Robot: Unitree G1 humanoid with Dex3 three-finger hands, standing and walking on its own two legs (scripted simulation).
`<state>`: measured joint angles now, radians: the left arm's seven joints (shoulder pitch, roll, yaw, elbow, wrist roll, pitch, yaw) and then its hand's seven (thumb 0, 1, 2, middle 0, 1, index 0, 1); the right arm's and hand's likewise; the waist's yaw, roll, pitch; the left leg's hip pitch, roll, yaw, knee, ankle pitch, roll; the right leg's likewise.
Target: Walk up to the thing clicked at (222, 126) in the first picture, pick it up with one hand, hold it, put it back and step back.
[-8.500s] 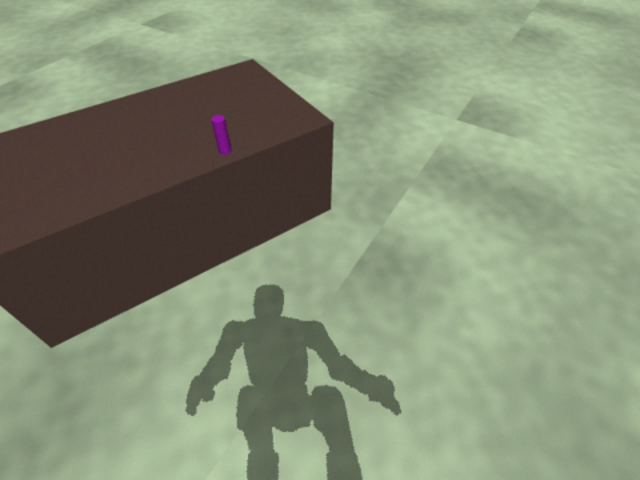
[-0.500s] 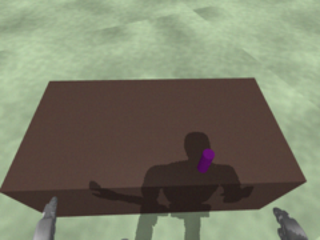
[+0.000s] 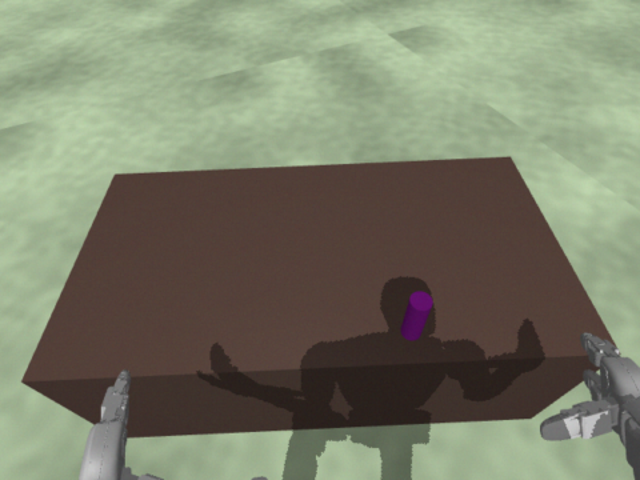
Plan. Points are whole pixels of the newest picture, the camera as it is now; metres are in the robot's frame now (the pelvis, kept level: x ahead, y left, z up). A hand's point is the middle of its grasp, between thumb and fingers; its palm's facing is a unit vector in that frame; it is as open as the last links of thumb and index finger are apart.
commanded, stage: go down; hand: right
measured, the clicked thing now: (415, 317) +0.45 -0.16 -0.22
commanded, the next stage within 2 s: approach in 1.34 s
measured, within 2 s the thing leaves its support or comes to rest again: neither
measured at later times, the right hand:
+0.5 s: hand (584, 306) +0.34 -0.33 +0.02, palm faces +0.10 +0.99 -0.14, open 17.6 cm
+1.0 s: hand (598, 271) +0.37 -0.34 +0.05, palm faces +0.10 +0.99 -0.09, open 17.6 cm
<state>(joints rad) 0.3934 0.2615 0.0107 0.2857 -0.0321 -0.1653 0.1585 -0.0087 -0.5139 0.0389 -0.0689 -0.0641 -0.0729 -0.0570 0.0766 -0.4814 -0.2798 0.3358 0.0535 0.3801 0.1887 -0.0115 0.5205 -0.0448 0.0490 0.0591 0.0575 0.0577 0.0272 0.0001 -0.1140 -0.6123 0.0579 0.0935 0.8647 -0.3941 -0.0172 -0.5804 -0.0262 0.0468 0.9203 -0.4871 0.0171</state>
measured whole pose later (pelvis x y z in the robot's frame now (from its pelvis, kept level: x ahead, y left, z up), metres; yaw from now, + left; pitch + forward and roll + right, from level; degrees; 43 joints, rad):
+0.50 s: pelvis +0.00 -0.01 +0.01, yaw +2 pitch +9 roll +2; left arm 0.32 0.28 0.01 0.48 -0.01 -0.22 0.12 -0.01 -0.52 0.05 -0.06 -0.06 -0.06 -0.05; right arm -0.32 -0.63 -0.42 0.88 0.09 0.04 0.40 -0.01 0.57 -0.05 0.04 0.06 0.04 0.06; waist 0.05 0.01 -0.06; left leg -0.58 0.04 0.06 0.74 -0.32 -0.03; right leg -0.54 -0.04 0.00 0.83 -0.44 0.00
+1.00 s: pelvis +0.00 -0.01 +0.01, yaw +2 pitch +12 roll +2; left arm 0.28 0.28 -0.03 0.49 -0.01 -0.20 0.11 -0.01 -0.52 0.05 -0.06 -0.06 -0.07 -0.05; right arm -0.48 -0.77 -0.51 1.11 0.11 -0.11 0.51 -0.01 0.56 -0.04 0.05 0.05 0.05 0.05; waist 0.09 0.03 -0.07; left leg -0.63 0.03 0.07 0.74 -0.31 -0.02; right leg -0.60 -0.05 0.02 0.83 -0.43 0.01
